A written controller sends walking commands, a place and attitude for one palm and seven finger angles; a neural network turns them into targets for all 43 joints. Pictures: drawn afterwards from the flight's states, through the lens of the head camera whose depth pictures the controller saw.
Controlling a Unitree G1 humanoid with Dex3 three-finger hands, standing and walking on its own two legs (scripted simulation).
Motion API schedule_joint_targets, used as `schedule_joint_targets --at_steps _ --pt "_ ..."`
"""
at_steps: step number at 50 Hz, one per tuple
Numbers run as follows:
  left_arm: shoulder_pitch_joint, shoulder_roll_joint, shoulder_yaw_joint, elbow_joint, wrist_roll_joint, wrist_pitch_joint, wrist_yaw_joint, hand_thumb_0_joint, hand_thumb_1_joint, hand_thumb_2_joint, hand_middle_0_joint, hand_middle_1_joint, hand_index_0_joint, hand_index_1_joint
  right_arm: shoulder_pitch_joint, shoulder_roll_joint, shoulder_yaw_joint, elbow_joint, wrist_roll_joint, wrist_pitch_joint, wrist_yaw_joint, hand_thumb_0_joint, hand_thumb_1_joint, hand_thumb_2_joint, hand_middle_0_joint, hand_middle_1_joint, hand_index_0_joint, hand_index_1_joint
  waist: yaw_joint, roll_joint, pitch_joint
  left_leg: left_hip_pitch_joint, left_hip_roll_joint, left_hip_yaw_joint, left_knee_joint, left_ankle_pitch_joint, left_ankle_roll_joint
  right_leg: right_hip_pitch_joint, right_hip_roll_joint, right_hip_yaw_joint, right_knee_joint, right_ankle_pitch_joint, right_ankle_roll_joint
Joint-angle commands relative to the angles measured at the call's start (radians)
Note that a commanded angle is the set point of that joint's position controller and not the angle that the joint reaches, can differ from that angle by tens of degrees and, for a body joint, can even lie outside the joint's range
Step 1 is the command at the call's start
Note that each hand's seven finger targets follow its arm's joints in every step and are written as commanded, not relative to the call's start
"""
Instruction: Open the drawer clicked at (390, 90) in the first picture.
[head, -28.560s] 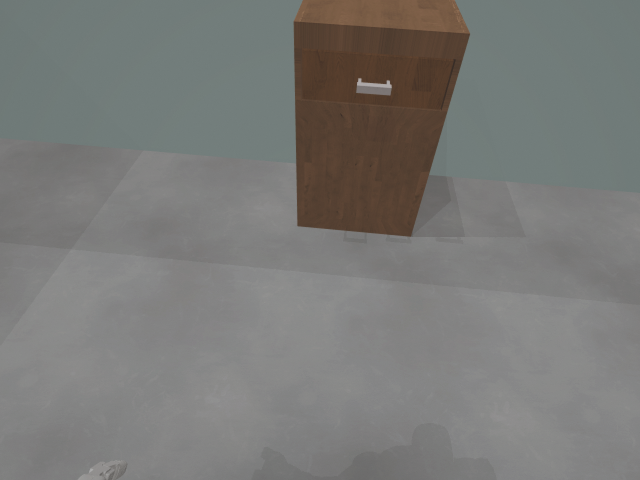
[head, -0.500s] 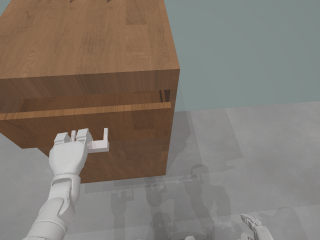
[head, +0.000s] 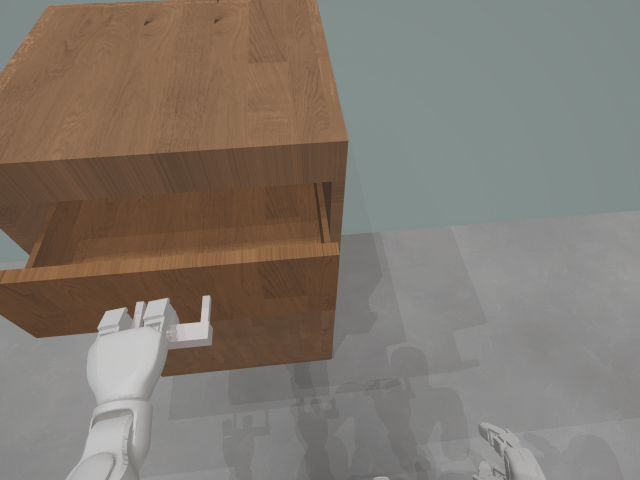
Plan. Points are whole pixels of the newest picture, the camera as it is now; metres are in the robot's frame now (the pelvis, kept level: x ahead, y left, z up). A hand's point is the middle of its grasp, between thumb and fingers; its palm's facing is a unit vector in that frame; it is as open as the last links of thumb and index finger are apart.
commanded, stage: pull the drawer open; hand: left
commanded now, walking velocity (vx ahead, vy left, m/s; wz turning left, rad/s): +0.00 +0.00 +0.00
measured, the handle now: (171, 321) +0.32 +0.23 -0.03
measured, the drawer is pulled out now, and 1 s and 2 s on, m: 0.13 0.25 0.30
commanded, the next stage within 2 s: open the thumb to release the handle in 1.38 s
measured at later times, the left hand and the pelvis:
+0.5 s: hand (140, 425) +0.19 +0.24 -0.05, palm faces -0.02 -0.06 -1.00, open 5.8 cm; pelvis -0.02 -0.02 -0.01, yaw +1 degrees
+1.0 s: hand out of the picture +0.13 +0.23 -0.05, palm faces -0.03 -0.09 -1.00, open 5.7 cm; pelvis -0.02 -0.02 -0.02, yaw +0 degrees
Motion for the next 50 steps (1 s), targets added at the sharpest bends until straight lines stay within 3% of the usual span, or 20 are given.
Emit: schedule_joint_targets --at_steps 1,4,5,8,11,17,18,19,21,23,26,28,30,31,34,37,42,44,47,50 --pt "0.044 0.124 0.060 -0.207 0.012 -0.011 0.050 0.000 0.900 0.900 -0.400 -1.350 -0.400 -1.350 -0.056 -0.127 -0.043 -0.141 0.003 -0.051 -0.007 0.000 -0.900 -0.900 0.200 0.300 0.200 0.300 0.035 0.004 -0.240 0.160 0.034 -0.032 -0.098 0.611 -0.052 0.213 -0.025 -0.022 -0.056 0.453 -0.033" --pt "0.087 0.151 0.096 -0.215 0.015 -0.022 0.060 0.000 0.900 0.900 -0.400 -1.350 -0.400 -1.350 -0.069 -0.125 -0.041 -0.147 0.002 -0.056 -0.009 0.000 -0.900 -0.900 0.200 0.300 0.200 0.300 0.043 -0.004 -0.227 0.143 0.028 -0.029 -0.098 0.568 -0.049 0.216 -0.025 -0.014 -0.054 0.438 -0.035" --pt "0.075 0.131 0.074 -0.219 0.018 -0.024 0.061 0.000 0.900 0.900 -0.400 -1.350 -0.400 -1.350 -0.078 -0.125 -0.041 -0.144 0.001 -0.058 -0.009 0.000 -0.900 -0.900 0.200 0.300 0.200 0.300 0.032 -0.011 -0.215 0.136 0.027 -0.028 -0.095 0.546 -0.046 0.204 -0.026 -0.012 -0.057 0.431 -0.034" --pt "0.074 0.164 0.109 -0.244 0.026 -0.032 0.074 0.000 0.900 0.900 -0.400 -1.350 -0.400 -1.350 -0.087 -0.125 -0.040 -0.145 -0.003 -0.060 -0.011 0.000 -0.900 -0.900 0.200 0.300 0.200 0.300 0.045 0.022 -0.223 0.134 0.023 -0.026 -0.096 0.512 -0.047 0.197 -0.026 -0.008 -0.049 0.399 -0.039" --pt "0.114 0.125 0.074 -0.258 0.032 -0.033 0.083 0.000 0.900 0.900 -0.400 -1.350 -0.400 -1.350 -0.102 -0.120 -0.041 -0.151 -0.003 -0.066 -0.008 0.000 -0.900 -0.900 0.200 0.300 0.200 0.300 0.042 0.024 -0.209 0.130 0.018 -0.025 -0.089 0.475 -0.046 0.172 -0.026 -0.011 -0.048 0.359 -0.040" --pt "0.084 0.148 0.096 -0.266 0.025 -0.029 0.089 0.000 0.900 0.900 -0.400 -1.350 -0.400 -1.350 -0.120 -0.123 -0.039 -0.147 -0.006 -0.071 -0.022 0.000 -0.900 -0.900 0.200 0.300 0.200 0.300 0.036 -0.019 -0.196 0.086 0.008 -0.020 -0.084 0.372 -0.037 0.177 -0.028 0.000 -0.053 0.319 -0.039" --pt "0.106 0.159 0.110 -0.264 0.030 -0.030 0.092 0.000 0.900 0.900 -0.400 -1.350 -0.400 -1.350 -0.125 -0.120 -0.037 -0.151 -0.003 -0.074 -0.023 0.000 -0.900 -0.900 0.200 0.300 0.200 0.300 0.047 -0.018 -0.186 0.084 0.007 -0.023 -0.091 0.367 -0.039 0.174 -0.029 0.004 -0.050 0.304 -0.041" --pt "0.113 0.130 0.076 -0.275 0.030 -0.030 0.089 0.000 0.900 0.900 -0.400 -1.350 -0.400 -1.350 -0.130 -0.118 -0.038 -0.153 -0.003 -0.076 -0.022 0.000 -0.900 -0.900 0.200 0.300 0.200 0.300 0.041 -0.004 -0.179 0.091 0.008 -0.022 -0.089 0.365 -0.039 0.164 -0.029 0.000 -0.053 0.299 -0.041" --pt "0.160 0.133 0.080 -0.300 0.024 -0.030 0.088 0.000 0.900 0.900 -0.400 -1.350 -0.400 -1.350 -0.132 -0.115 -0.037 -0.161 -0.001 -0.078 -0.020 0.000 -0.900 -0.900 0.200 0.300 0.200 0.300 0.056 0.015 -0.195 0.104 0.007 -0.022 -0.091 0.373 -0.040 0.172 -0.030 -0.003 -0.050 0.289 -0.043" --pt "0.184 0.150 0.098 -0.307 0.019 -0.029 0.086 0.000 0.900 0.900 -0.400 -1.350 -0.400 -1.350 -0.143 -0.115 -0.033 -0.164 -0.002 -0.077 -0.022 0.000 -0.900 -0.900 0.200 0.300 0.200 0.300 0.060 0.006 -0.203 0.100 0.005 -0.019 -0.089 0.376 -0.038 0.187 -0.031 0.009 -0.051 0.311 -0.042" --pt "0.239 0.122 0.074 -0.322 0.011 -0.034 0.080 0.000 0.900 0.900 -0.400 -1.350 -0.400 -1.350 -0.145 -0.113 -0.032 -0.169 -0.002 -0.082 -0.019 0.000 -0.900 -0.900 0.200 0.300 0.200 0.300 0.056 -0.025 -0.179 0.081 0.004 -0.018 -0.085 0.373 -0.035 0.193 -0.033 0.013 -0.051 0.333 -0.041" --pt "0.275 0.146 0.100 -0.343 0.013 -0.044 0.081 0.000 0.900 0.900 -0.400 -1.350 -0.400 -1.350 -0.155 -0.114 -0.028 -0.173 -0.005 -0.081 -0.017 0.000 -0.900 -0.900 0.200 0.300 0.200 0.300 0.067 -0.013 -0.191 0.081 0.003 -0.017 -0.083 0.387 -0.037 0.199 -0.034 0.026 -0.042 0.353 -0.043" --pt "0.346 0.130 0.088 -0.367 0.012 -0.053 0.082 0.000 0.900 0.900 -0.400 -1.350 -0.400 -1.350 -0.160 -0.109 -0.029 -0.181 -0.005 -0.084 -0.010 0.000 -0.900 -0.900 0.200 0.300 0.200 0.300 0.074 -0.012 -0.191 0.089 0.005 -0.018 -0.076 0.407 -0.038 0.189 -0.033 0.025 -0.035 0.357 -0.044" --pt "0.356 0.112 0.068 -0.379 0.009 -0.055 0.081 0.000 0.900 0.900 -0.400 -1.350 -0.400 -1.350 -0.159 -0.112 -0.029 -0.184 -0.006 -0.083 -0.006 0.000 -0.900 -0.900 0.200 0.300 0.200 0.300 0.066 -0.013 -0.173 0.083 0.006 -0.017 -0.075 0.395 -0.036 0.182 -0.035 0.017 -0.038 0.349 -0.043" --pt "0.399 0.134 0.103 -0.392 0.010 -0.069 0.088 0.000 0.900 0.900 -0.400 -1.350 -0.400 -1.350 -0.163 -0.111 -0.030 -0.185 -0.010 -0.083 -0.004 0.000 -0.900 -0.900 0.200 0.300 0.200 0.300 0.072 -0.025 -0.171 0.066 0.003 -0.016 -0.063 0.384 -0.035 0.180 -0.034 0.032 -0.028 0.359 -0.044" --pt "0.440 0.136 0.107 -0.436 0.015 -0.084 0.098 0.000 0.900 0.900 -0.400 -1.350 -0.400 -1.350 -0.170 -0.113 -0.028 -0.195 -0.014 -0.083 0.003 0.000 -0.900 -0.900 0.200 0.300 0.200 0.300 0.079 0.011 -0.185 0.075 0.005 -0.021 -0.051 0.422 -0.039 0.159 -0.033 0.026 -0.007 0.364 -0.049" --pt "0.487 0.151 0.136 -0.449 0.013 -0.098 0.108 0.000 0.900 0.900 -0.400 -1.350 -0.400 -1.350 -0.172 -0.111 -0.027 -0.199 -0.019 -0.081 0.003 0.000 -0.900 -0.900 0.200 0.300 0.200 0.300 0.077 -0.017 -0.171 0.047 0.001 -0.021 -0.032 0.388 -0.038 0.142 -0.032 0.030 0.004 0.360 -0.048" --pt "0.509 0.129 0.115 -0.462 0.020 -0.102 0.110 0.000 0.900 0.900 -0.400 -1.350 -0.400 -1.350 -0.173 -0.108 -0.029 -0.202 -0.021 -0.082 0.006 0.000 -0.900 -0.900 0.200 0.300 0.200 0.300 0.079 -0.011 -0.170 0.054 0.002 -0.022 -0.023 0.386 -0.039 0.120 -0.031 0.027 0.014 0.340 -0.046" --pt "0.528 0.153 0.141 -0.485 0.014 -0.107 0.112 0.000 0.900 0.900 -0.400 -1.350 -0.400 -1.350 -0.172 -0.108 -0.026 -0.208 -0.023 -0.081 0.002 0.000 -0.900 -0.900 0.200 0.300 0.200 0.300 0.084 -0.016 -0.183 0.050 -0.001 -0.022 -0.019 0.384 -0.040 0.126 -0.031 0.030 0.015 0.346 -0.048" --pt "0.575 0.139 0.126 -0.499 0.011 -0.113 0.106 0.000 0.900 0.900 -0.400 -1.350 -0.400 -1.350 -0.175 -0.103 -0.023 -0.215 -0.023 -0.081 0.005 0.000 -0.900 -0.900 0.200 0.300 0.200 0.300 0.088 -0.021 -0.168 0.048 -0.002 -0.017 -0.012 0.379 -0.038 0.113 -0.032 0.032 0.016 0.339 -0.046"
